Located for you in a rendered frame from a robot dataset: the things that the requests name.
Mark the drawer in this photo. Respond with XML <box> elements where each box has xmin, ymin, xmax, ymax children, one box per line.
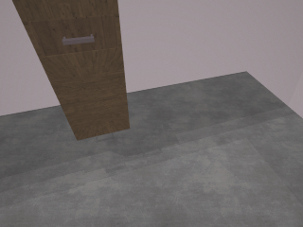
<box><xmin>28</xmin><ymin>14</ymin><xmax>118</xmax><ymax>57</ymax></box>

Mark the cabinet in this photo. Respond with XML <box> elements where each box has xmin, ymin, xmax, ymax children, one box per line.
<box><xmin>12</xmin><ymin>0</ymin><xmax>130</xmax><ymax>141</ymax></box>

